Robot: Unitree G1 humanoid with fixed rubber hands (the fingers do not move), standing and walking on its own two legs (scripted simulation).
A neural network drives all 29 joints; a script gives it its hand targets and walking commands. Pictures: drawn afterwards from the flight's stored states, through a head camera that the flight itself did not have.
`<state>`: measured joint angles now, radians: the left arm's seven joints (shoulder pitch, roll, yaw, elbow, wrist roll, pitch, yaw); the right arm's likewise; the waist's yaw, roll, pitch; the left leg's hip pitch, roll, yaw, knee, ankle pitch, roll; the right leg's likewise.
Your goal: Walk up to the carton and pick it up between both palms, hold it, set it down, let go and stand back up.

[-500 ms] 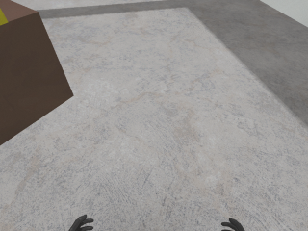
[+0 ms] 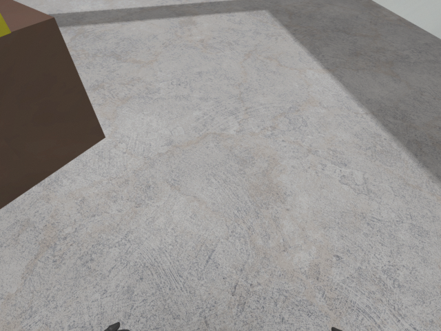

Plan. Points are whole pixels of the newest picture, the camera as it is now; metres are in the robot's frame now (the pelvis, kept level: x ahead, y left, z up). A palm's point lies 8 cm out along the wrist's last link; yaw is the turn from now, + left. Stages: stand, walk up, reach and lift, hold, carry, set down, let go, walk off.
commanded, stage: stand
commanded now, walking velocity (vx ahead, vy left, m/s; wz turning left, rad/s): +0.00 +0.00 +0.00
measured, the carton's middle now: out of the picture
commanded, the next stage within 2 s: walk up in 0.96 s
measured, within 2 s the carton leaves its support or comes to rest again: neither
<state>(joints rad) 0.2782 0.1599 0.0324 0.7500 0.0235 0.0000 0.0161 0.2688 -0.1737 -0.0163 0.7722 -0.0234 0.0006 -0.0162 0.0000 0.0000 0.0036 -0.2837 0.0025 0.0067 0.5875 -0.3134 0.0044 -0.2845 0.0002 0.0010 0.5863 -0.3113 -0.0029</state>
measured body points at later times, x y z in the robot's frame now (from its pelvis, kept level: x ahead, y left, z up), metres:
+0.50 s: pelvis +0.00 +0.00 +0.01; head +0.01 +0.00 +0.46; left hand +0.04 +0.23 -0.14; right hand +0.04 -0.23 -0.14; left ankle +0.00 +0.12 -0.73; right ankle +0.00 -0.12 -0.73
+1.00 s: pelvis +0.00 +0.00 +0.01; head +0.01 +0.00 +0.46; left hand -0.01 +0.21 -0.15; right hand -0.01 -0.21 -0.15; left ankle +0.00 +0.12 -0.73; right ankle +0.00 -0.12 -0.73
